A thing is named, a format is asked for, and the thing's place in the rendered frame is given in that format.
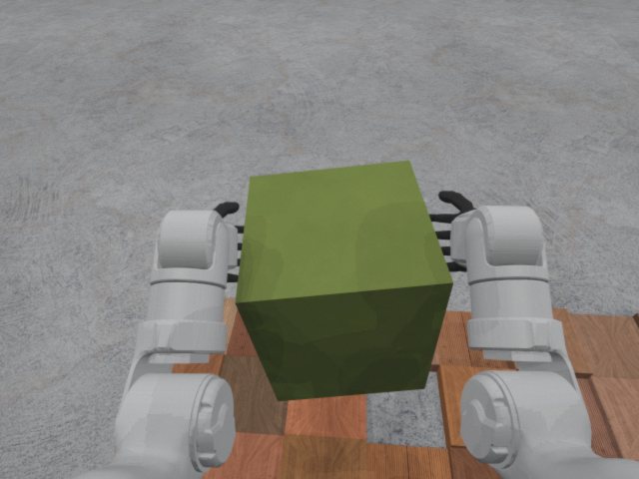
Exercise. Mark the robot right forearm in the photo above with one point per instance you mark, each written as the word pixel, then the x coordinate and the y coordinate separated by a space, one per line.
pixel 503 250

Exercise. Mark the robot left forearm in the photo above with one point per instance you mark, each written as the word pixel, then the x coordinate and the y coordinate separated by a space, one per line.
pixel 192 255

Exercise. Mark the robot left hand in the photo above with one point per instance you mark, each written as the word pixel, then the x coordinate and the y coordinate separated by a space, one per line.
pixel 223 210

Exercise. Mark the carton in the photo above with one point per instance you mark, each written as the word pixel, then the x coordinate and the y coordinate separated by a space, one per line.
pixel 343 286

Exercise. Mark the left robot upper arm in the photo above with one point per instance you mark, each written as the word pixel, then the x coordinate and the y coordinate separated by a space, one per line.
pixel 172 426

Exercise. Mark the robot right hand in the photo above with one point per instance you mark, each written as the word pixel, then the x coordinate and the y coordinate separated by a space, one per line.
pixel 464 205

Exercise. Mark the right robot upper arm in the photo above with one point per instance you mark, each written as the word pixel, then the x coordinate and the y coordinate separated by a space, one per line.
pixel 533 425

